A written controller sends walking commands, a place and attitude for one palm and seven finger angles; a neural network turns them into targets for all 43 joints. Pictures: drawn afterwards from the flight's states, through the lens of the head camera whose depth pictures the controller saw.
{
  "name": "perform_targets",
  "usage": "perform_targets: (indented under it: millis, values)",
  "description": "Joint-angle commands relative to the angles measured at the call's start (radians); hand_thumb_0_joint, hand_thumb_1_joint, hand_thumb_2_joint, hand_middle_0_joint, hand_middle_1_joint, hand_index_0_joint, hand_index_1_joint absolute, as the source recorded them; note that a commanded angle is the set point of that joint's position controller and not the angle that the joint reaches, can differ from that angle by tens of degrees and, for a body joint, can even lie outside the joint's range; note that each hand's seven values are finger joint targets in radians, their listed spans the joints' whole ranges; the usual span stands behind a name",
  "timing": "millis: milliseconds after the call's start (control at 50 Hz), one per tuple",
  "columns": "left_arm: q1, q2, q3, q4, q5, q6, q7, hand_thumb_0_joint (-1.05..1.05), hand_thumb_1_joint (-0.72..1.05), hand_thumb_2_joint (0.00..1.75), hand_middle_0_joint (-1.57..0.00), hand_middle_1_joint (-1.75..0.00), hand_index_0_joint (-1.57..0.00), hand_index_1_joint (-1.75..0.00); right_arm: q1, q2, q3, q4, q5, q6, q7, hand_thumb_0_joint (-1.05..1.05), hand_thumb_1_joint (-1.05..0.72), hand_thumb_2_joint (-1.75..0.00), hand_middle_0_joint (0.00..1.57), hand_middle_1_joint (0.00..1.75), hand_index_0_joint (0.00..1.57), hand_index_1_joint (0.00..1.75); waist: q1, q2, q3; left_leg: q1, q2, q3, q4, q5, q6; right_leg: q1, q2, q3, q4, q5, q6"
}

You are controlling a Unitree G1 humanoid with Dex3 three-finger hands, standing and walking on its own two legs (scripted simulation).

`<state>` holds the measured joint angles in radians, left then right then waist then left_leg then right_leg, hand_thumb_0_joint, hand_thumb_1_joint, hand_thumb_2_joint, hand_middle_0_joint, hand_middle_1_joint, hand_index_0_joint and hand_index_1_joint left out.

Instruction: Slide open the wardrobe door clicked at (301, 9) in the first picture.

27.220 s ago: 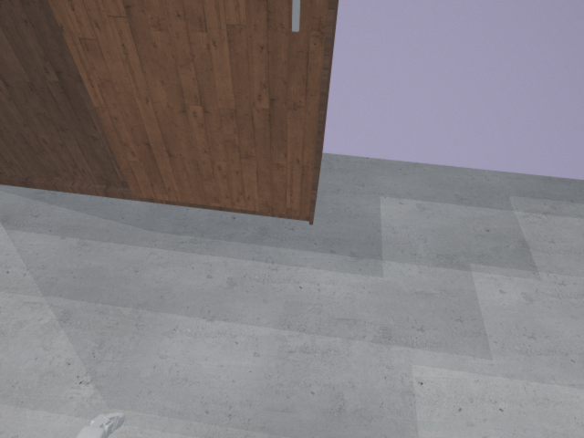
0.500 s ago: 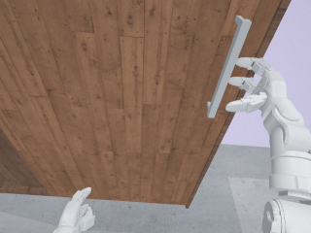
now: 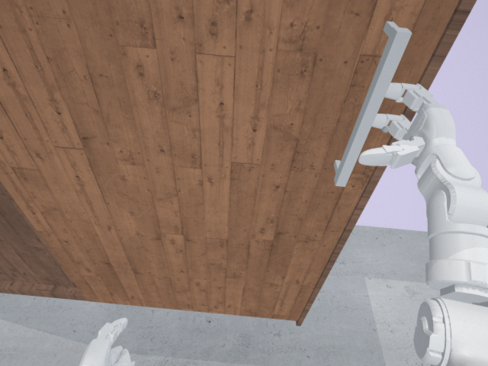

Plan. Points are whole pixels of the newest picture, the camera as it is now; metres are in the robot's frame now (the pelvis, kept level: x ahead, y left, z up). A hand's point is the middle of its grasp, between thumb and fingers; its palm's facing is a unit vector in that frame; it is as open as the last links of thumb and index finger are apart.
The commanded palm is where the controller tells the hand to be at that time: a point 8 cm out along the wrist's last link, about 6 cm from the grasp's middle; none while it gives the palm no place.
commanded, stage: feel for the door with the fingertips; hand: right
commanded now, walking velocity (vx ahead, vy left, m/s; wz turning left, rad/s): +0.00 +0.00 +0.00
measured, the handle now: (361, 115) +0.46 -0.15 +0.23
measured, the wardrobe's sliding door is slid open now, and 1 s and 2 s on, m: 0.00 0.00 0.00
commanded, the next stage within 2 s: slide the fingers in behind the handle in 0.04 s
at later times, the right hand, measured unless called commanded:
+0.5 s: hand (383, 134) +0.40 -0.17 +0.24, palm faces +0.02 +1.00 +0.00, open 13.9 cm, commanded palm +0.37 -0.22 +0.23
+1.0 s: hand (362, 128) +0.41 -0.14 +0.24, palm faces +0.02 +1.00 +0.01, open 14.0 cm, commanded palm +0.38 -0.19 +0.23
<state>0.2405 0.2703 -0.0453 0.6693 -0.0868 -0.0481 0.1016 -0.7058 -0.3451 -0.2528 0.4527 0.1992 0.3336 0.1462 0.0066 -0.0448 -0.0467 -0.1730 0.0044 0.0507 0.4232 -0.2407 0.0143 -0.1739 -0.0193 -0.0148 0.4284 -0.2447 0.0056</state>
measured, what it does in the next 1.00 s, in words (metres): stands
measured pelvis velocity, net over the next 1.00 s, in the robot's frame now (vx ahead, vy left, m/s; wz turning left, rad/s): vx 0.00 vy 0.00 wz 0.01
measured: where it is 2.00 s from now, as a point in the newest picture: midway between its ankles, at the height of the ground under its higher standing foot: outside the picture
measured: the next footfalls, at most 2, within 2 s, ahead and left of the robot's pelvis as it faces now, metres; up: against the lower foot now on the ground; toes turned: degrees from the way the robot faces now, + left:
none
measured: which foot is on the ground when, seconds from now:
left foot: down 0.00-1.00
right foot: down 0.00-1.00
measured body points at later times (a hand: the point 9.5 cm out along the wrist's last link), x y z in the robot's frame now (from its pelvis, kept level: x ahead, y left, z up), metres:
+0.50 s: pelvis +0.00 +0.00 +0.00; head -0.03 +0.02 +0.45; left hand +0.16 +0.24 -0.09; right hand +0.39 -0.22 +0.24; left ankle -0.01 +0.11 -0.74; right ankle -0.01 -0.12 -0.74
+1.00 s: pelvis +0.00 +0.00 +0.00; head -0.03 +0.02 +0.45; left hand +0.16 +0.23 -0.09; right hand +0.40 -0.19 +0.24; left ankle -0.01 +0.11 -0.74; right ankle -0.01 -0.12 -0.74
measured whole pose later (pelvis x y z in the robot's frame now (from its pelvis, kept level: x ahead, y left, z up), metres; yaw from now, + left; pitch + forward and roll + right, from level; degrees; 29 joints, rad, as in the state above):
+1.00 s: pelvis +0.00 +0.00 +0.00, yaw +1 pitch -1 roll +0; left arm 0.19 0.23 -0.07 0.65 -0.07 -0.01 0.09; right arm -0.70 -0.26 -0.21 0.40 0.18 0.39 0.06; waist 0.00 -0.04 -0.05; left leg -0.16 0.00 0.04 0.40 -0.23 0.02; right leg -0.15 -0.02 -0.02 0.40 -0.23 0.01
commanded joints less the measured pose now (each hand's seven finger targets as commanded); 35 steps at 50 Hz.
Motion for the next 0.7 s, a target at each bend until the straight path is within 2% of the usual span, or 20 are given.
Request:
perform_targets:
  millis: [0,20,60,100,120,180,240,260,340,360,380,400,420,440,460,520,540,580,620,680]
  values:
    - [-0.123,0.105,0.033,-0.15,0.006,-0.048,0.002,0.0,0.9,0.9,-0.2,-0.3,-0.2,-0.3,-0.491,-0.226,-0.066,-0.173,0.008,-0.062,-0.017,0.0,0.5,-0.3,0.3,1.2,0.3,1.2,-0.002,0.061,-0.237,0.043,-0.004,-0.014,-0.047,0.276,0.007,0.088,0.019,0.01,-0.028,0.236,-0.053]
    - [-0.117,0.107,0.034,-0.147,0.007,-0.048,0.003,0.0,0.9,0.9,-0.2,-0.3,-0.2,-0.3,-0.506,-0.241,-0.076,-0.163,0.006,-0.061,-0.022,0.0,0.5,-0.3,0.3,1.2,0.3,1.2,-0.001,0.073,-0.237,0.042,-0.003,-0.016,-0.051,0.268,0.006,0.083,0.019,0.01,-0.03,0.226,-0.053]
    - [-0.112,0.111,0.038,-0.148,0.008,-0.044,0.003,0.0,0.9,0.9,-0.2,-0.3,-0.2,-0.3,-0.526,-0.252,-0.071,-0.174,-0.008,-0.067,-0.028,0.0,0.5,-0.3,0.3,1.2,0.3,1.2,-0.001,0.05,-0.25,0.047,-0.003,-0.015,-0.049,0.271,0.009,0.096,0.017,0.01,-0.028,0.243,-0.052]
    - [-0.116,0.099,0.034,-0.151,0.006,-0.048,0.002,0.0,0.9,0.9,-0.2,-0.3,-0.2,-0.3,-0.567,-0.191,-0.015,-0.185,-0.018,-0.07,-0.027,0.0,0.5,-0.3,0.3,1.2,0.3,1.2,0.013,-0.006,-0.249,0.024,-0.003,-0.016,-0.045,0.269,0.011,0.113,0.019,0.01,-0.025,0.247,-0.051]
    - [-0.107,0.1,0.033,-0.144,0.007,-0.048,0.002,0.0,0.9,0.9,-0.2,-0.3,-0.2,-0.3,-0.568,-0.187,-0.015,-0.157,-0.016,-0.069,-0.028,0.0,0.5,-0.3,0.3,1.2,0.3,1.2,0.015,0.003,-0.241,0.017,-0.005,-0.014,-0.048,0.266,0.012,0.108,0.019,0.013,-0.025,0.244,-0.051]
    - [-0.103,0.109,0.036,-0.148,0.008,-0.042,0.003,0.0,0.9,0.9,-0.2,-0.3,-0.2,-0.3,-0.529,-0.234,-0.061,-0.134,-0.006,-0.071,-0.022,0.0,0.5,-0.3,0.3,1.2,0.3,1.2,0.004,0.07,-0.261,0.045,-0.005,-0.015,-0.051,0.27,0.009,0.098,0.017,0.013,-0.029,0.237,-0.054]
    - [-0.116,0.097,0.033,-0.161,0.008,-0.048,-0.001,0.0,0.9,0.9,-0.2,-0.3,-0.2,-0.3,-0.54,-0.188,-0.029,-0.182,-0.002,-0.083,-0.01,0.0,0.5,-0.3,0.3,1.2,0.3,1.2,0.001,0.023,-0.283,0.054,-0.004,-0.017,-0.041,0.298,0.012,0.116,0.021,0.009,-0.025,0.255,-0.052]
    - [-0.12,0.098,0.035,-0.165,0.008,-0.047,-0.003,0.0,0.9,0.9,-0.2,-0.3,-0.2,-0.3,-0.5,-0.189,-0.034,-0.187,-0.002,-0.087,-0.01,0.0,0.5,-0.3,0.3,1.2,0.3,1.2,-0.007,0.028,-0.288,0.055,-0.006,-0.013,-0.041,0.298,0.014,0.127,0.019,0.01,-0.023,0.267,-0.052]
    - [-0.134,0.094,0.031,-0.176,0.007,-0.045,-0.008,0.0,0.9,0.9,-0.2,-0.3,-0.2,-0.3,-0.473,-0.184,-0.044,-0.233,0.01,-0.082,-0.008,0.0,0.5,-0.3,0.3,1.2,0.3,1.2,-0.013,0.043,-0.278,0.065,-0.006,-0.013,-0.042,0.309,0.012,0.118,0.018,0.008,-0.03,0.264,-0.051]
    - [-0.138,0.098,0.033,-0.178,0.009,-0.043,-0.008,0.0,0.9,0.9,-0.2,-0.3,-0.2,-0.3,-0.439,-0.215,-0.071,-0.247,0.01,-0.084,-0.011,0.0,0.5,-0.3,0.3,1.2,0.3,1.2,-0.026,0.057,-0.286,0.08,-0.008,-0.012,-0.044,0.309,0.013,0.12,0.016,0.009,-0.032,0.273,-0.05]
    - [-0.15,0.094,0.029,-0.184,0.008,-0.042,-0.008,0.0,0.9,0.9,-0.2,-0.3,-0.2,-0.3,-0.443,-0.201,-0.061,-0.267,0.011,-0.078,-0.011,0.0,0.5,-0.3,0.3,1.2,0.3,1.2,-0.023,0.047,-0.278,0.08,-0.006,-0.015,-0.044,0.312,0.012,0.118,0.018,0.006,-0.035,0.27,-0.052]
    - [-0.152,0.093,0.029,-0.185,0.007,-0.041,-0.007,0.0,0.9,0.9,-0.2,-0.3,-0.2,-0.3,-0.44,-0.207,-0.068,-0.28,0.01,-0.073,-0.015,0.0,0.5,-0.3,0.3,1.2,0.3,1.2,-0.025,0.065,-0.277,0.086,-0.006,-0.014,-0.043,0.315,0.011,0.113,0.018,0.005,-0.035,0.271,-0.052]
    - [-0.162,0.088,0.027,-0.188,0.006,-0.042,-0.009,0.0,0.9,0.9,-0.2,-0.3,-0.2,-0.3,-0.448,-0.172,-0.039,-0.3,0.011,-0.066,-0.017,0.0,0.5,-0.3,0.3,1.2,0.3,1.2,-0.02,0.045,-0.263,0.071,-0.006,-0.015,-0.047,0.303,0.009,0.116,0.018,0.002,-0.037,0.258,-0.052]
    - [-0.162,0.088,0.026,-0.188,0.007,-0.041,-0.009,0.0,0.9,0.9,-0.2,-0.3,-0.2,-0.3,-0.443,-0.187,-0.053,-0.315,0.009,-0.061,-0.024,0.0,0.5,-0.3,0.3,1.2,0.3,1.2,-0.025,0.038,-0.264,0.075,-0.007,-0.013,-0.046,0.293,0.012,0.114,0.017,0.007,-0.041,0.256,-0.049]
    - [-0.171,0.089,0.026,-0.19,0.008,-0.04,-0.01,0.0,0.9,0.9,-0.2,-0.3,-0.2,-0.3,-0.415,-0.172,-0.04,-0.321,0.008,-0.057,-0.027,0.0,0.5,-0.3,0.3,1.2,0.3,1.2,-0.028,0.03,-0.247,0.068,-0.007,-0.015,-0.055,0.285,0.011,0.119,0.016,0.003,-0.041,0.255,-0.05]
    - [-0.175,0.088,0.023,-0.181,0.007,-0.036,-0.006,0.0,0.9,0.9,-0.2,-0.3,-0.2,-0.3,-0.459,-0.157,-0.019,-0.334,0.005,-0.036,-0.039,0.0,0.5,-0.3,0.3,1.2,0.3,1.2,-0.011,0.043,-0.228,0.047,-0.01,-0.012,-0.06,0.245,0.01,0.115,0.017,0.011,-0.047,0.223,-0.05]
    - [-0.18,0.085,0.023,-0.183,0.008,-0.037,-0.006,0.0,0.9,0.9,-0.2,-0.3,-0.2,-0.3,-0.467,-0.137,-0.005,-0.357,0.004,-0.031,-0.042,0.0,0.5,-0.3,0.3,1.2,0.3,1.2,-0.011,0.015,-0.235,0.044,-0.009,-0.014,-0.059,0.247,0.012,0.128,0.017,0.011,-0.046,0.23,-0.049]
    - [-0.186,0.086,0.022,-0.181,0.009,-0.035,-0.004,0.0,0.9,0.9,-0.2,-0.3,-0.2,-0.3,-0.453,-0.154,-0.022,-0.352,0.006,-0.022,-0.051,0.0,0.5,-0.3,0.3,1.2,0.3,1.2,-0.016,0.016,-0.247,0.051,-0.01,-0.016,-0.064,0.242,0.011,0.132,0.02,0.01,-0.044,0.228,-0.049]
    - [-0.185,0.082,0.018,-0.167,0.009,-0.034,0.0,0.0,0.9,0.9,-0.2,-0.3,-0.2,-0.3,-0.494,-0.107,0.021,-0.325,0.006,-0.01,-0.052,0.0,0.5,-0.3,0.3,1.2,0.3,1.2,0.003,0.03,-0.219,0.024,-0.011,-0.013,-0.07,0.22,0.008,0.128,0.02,0.011,-0.043,0.204,-0.048]
    - [-0.187,0.083,0.018,-0.165,0.011,-0.034,0.0,0.0,0.9,0.9,-0.2,-0.3,-0.2,-0.3,-0.499,-0.089,0.036,-0.307,0.006,-0.005,-0.06,0.0,0.5,-0.3,0.3,1.2,0.3,1.2,0.001,0.045,-0.227,0.026,-0.01,-0.012,-0.07,0.205,0.008,0.126,0.02,0.018,-0.047,0.196,-0.049]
